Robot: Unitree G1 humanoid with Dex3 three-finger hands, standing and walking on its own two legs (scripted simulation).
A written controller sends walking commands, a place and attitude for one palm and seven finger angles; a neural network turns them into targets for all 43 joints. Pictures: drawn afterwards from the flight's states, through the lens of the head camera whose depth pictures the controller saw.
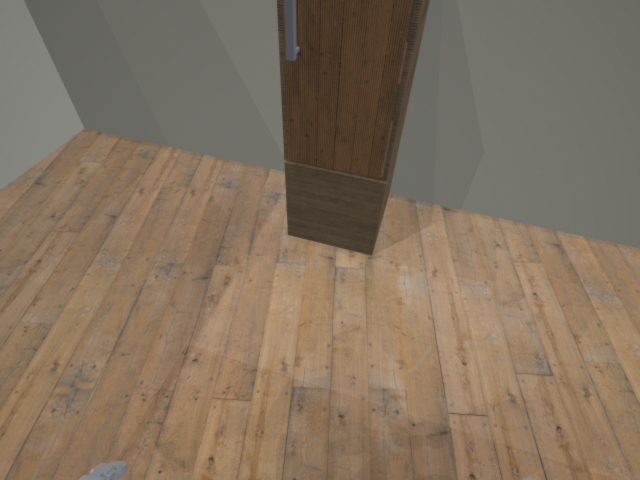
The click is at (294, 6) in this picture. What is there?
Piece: cupboard door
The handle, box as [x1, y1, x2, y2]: [284, 0, 299, 60]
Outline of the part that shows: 284,0 286,59 294,60 296,57 296,53 299,50 299,47 297,47 295,44 295,0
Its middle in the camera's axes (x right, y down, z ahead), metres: -0.07 -0.57 +1.01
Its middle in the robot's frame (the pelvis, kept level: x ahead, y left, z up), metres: +1.15 +0.14 +0.12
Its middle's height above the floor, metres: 0.89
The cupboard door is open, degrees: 0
